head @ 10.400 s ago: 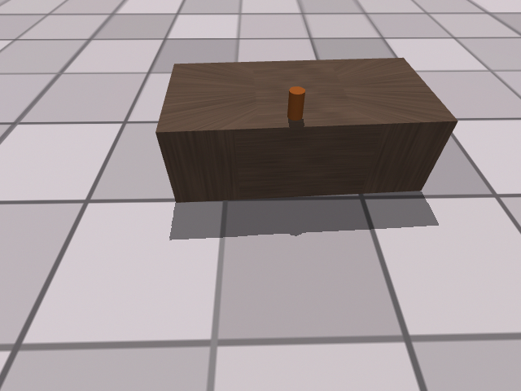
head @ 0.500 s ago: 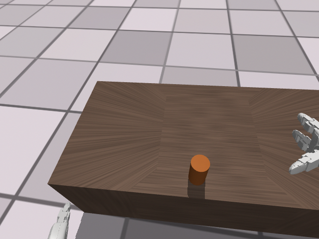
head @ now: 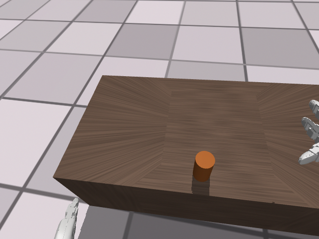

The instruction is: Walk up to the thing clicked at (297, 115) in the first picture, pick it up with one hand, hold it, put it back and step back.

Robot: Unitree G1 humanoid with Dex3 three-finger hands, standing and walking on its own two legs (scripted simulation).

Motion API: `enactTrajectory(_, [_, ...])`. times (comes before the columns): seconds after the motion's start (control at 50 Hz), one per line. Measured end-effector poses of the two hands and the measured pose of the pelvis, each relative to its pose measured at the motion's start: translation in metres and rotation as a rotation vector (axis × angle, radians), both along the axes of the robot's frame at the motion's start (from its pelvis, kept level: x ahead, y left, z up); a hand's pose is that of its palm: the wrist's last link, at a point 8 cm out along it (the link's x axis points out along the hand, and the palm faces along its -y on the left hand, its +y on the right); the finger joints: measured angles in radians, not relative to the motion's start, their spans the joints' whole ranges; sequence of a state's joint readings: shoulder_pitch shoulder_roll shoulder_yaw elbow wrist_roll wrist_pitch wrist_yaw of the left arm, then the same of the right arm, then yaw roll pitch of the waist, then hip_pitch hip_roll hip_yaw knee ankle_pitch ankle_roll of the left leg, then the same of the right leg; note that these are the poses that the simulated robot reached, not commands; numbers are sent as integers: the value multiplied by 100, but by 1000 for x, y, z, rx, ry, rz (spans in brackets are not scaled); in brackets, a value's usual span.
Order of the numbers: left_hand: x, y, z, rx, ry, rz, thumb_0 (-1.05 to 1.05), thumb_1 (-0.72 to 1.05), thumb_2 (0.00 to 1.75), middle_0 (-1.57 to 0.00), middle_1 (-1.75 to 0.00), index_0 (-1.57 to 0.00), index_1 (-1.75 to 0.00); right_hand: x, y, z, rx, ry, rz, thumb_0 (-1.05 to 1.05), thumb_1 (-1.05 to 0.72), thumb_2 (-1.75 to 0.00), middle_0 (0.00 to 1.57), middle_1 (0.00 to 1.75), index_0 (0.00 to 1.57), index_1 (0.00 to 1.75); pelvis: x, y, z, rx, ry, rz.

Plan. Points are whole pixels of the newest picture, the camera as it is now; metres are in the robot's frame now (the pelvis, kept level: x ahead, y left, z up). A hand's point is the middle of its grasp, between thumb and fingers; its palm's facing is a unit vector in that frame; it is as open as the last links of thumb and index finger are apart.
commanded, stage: approach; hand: right
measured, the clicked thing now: (203, 167) +0.43 -0.10 -0.23
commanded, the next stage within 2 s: close in in 0.46 s
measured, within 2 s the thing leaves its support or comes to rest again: neither
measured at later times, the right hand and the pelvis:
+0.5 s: hand (246, 161) +0.41 -0.23 -0.14, palm faces -0.05 +1.00 +0.05, open 17.7 cm; pelvis -0.04 -0.01 -0.11, yaw +2 degrees
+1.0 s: hand (216, 164) +0.43 -0.14 -0.21, palm faces -0.03 +1.00 +0.03, open 17.8 cm; pelvis -0.06 -0.01 -0.18, yaw +3 degrees
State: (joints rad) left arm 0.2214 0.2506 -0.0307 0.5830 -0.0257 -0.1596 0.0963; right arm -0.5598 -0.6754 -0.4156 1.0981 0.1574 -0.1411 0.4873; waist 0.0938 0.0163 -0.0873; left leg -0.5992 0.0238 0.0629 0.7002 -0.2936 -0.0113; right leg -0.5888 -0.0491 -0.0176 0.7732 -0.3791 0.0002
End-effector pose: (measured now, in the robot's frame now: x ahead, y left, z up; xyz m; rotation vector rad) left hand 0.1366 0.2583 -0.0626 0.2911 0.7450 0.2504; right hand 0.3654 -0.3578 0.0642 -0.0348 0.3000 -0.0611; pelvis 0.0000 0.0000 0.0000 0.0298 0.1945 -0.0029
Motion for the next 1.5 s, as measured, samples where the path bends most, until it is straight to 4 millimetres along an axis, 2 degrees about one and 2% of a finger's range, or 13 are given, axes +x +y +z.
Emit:
enactTrajectory(0.14, [8,-8,3,11,-76,-40,-1,-54,5,-5,-4,-3,-5,5,16,-34,65,-109,32,-1,58,-1,8,3,7,4,-5,-1,-15,-1,55,-2])
enactTrajectory(0.26, [9,-10,7,69,-170,-81,-1,-55,6,-5,-4,-3,-5,9,37,-90,106,-191,66,-1,59,-1,8,3,7,3,-14,-2,-44,6,124,4])
enactTrajectory(0.36, [-6,-4,6,151,-202,-98,-1,-54,5,-5,-4,-3,-5,9,56,-141,122,-214,85,-1,60,-1,8,3,8,3,-24,-4,-69,17,172,12])
enactTrajectory(0.48, [-27,7,-15,232,-169,-92,-1,-54,5,-5,-4,-4,-5,20,73,-194,97,-221,97,-1,61,0,8,3,7,3,-39,-7,-105,33,234,23])
enactTrajectory(0.64, [-40,9,-15,344,-237,-122,-1,-54,5,-5,-5,-4,-5,38,103,-253,109,-214,97,-1,61,-1,7,4,6,4,-53,-7,-148,48,299,31])
enactTrajectory(0.72, [-46,3,-17,371,-257,-137,-1,-54,5,-5,-5,-5,-5,42,119,-276,115,-229,82,-1,61,-1,7,4,6,4,-57,-6,-165,51,322,33])
enactTrajectory(0.82, [-54,0,-26,377,-242,-144,-1,-54,5,-6,-5,-5,-5,46,135,-285,91,-259,83,-1,61,-1,7,4,6,4,-60,-6,-178,54,335,34])
enactTrajectory(0.94, [-63,11,-32,378,-208,-106,-1,-54,6,-6,-5,-5,-5,47,151,-279,71,-266,83,-1,61,-1,6,4,5,4,-62,-7,-182,51,338,32])
enactTrajectory(1.04, [-59,11,-38,343,-217,-99,-1,-55,6,-5,-4,-4,-5,43,165,-274,67,-257,88,-1,61,-1,6,4,5,4,-60,-6,-182,42,335,28])
enactTrajectory(1.22, [-44,13,-15,364,-291,-143,-1,-55,6,-5,-4,-4,-5,37,178,-275,66,-234,71,-1,61,-2,5,5,5,5,-57,-2,-178,29,322,22])
enactTrajectory(1.42, [-41,16,-4,390,-289,-150,-1,-57,9,-5,-4,-3,-6,37,193,-281,59,-239,81,-1,61,-2,8,5,8,5,-53,0,-178,26,322,21])
enactTrajectory(1.5, [-39,12,-2,382,-299,-157,-1,-57,9,-5,-4,-3,-5,31,194,-285,62,-230,77,-1,61,-2,15,8,15,8,-51,0,-177,25,325,20])
